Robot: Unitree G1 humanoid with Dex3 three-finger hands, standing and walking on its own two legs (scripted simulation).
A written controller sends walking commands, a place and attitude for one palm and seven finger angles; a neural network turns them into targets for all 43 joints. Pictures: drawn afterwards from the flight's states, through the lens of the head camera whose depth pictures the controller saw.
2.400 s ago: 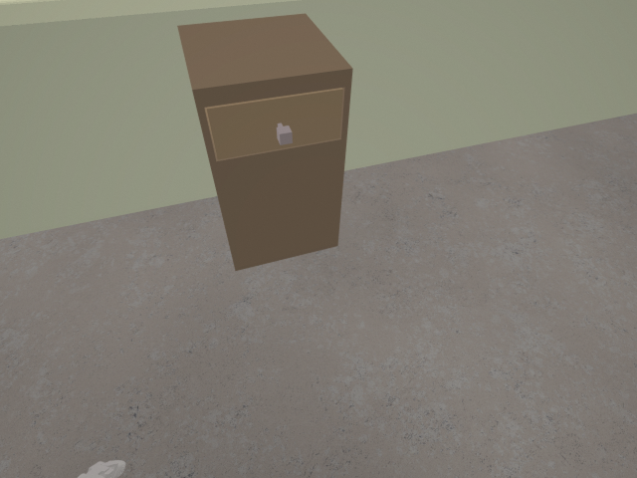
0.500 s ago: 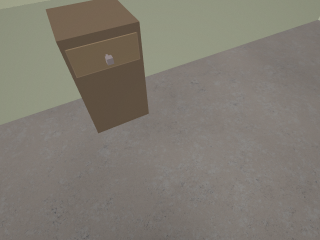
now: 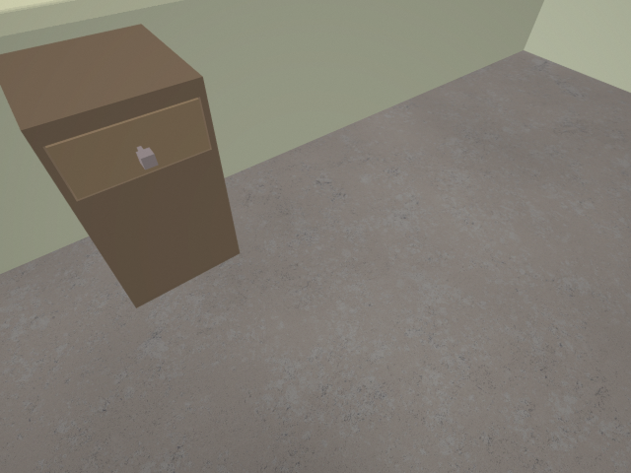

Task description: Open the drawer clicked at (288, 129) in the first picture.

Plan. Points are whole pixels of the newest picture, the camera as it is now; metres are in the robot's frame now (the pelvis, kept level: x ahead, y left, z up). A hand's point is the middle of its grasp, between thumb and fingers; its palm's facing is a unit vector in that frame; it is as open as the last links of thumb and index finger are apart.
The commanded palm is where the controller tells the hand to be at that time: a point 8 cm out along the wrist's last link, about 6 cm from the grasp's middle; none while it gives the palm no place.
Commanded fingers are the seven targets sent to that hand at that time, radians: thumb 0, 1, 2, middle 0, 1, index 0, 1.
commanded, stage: walk to a spot facing it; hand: left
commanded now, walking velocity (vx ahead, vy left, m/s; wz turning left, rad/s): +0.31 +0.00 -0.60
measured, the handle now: (144, 155) +0.83 +0.57 -0.16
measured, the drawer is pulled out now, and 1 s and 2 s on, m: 0.00 0.00 0.00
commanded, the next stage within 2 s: turn to face it in 1.20 s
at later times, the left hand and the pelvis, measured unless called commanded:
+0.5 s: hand (268, 340) +0.36 +0.13 -0.18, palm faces -0.40 -0.91 -0.15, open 7.4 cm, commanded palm none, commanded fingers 0.00 0.90 0.90 -0.20 -0.30 -0.20 -0.30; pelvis +0.17 +0.01 -0.02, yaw -21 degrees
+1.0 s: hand (294, 285) +0.48 +0.11 -0.17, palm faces -0.45 -0.86 -0.24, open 7.3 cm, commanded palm none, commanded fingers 0.00 0.90 0.90 -0.20 -0.30 -0.20 -0.30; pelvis +0.36 -0.06 -0.01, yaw -34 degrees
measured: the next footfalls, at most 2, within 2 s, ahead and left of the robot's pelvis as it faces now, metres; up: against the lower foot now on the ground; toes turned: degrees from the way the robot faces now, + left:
left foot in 0.08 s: +0.08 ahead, +0.14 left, +0.00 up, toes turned -2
right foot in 0.58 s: +0.32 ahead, -0.13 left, +0.00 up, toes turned -30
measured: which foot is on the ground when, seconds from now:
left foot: up 0.00-0.06, down 0.08-0.58, up 0.60-1.00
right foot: down 0.00-0.06, up 0.08-0.56, down 0.58-1.00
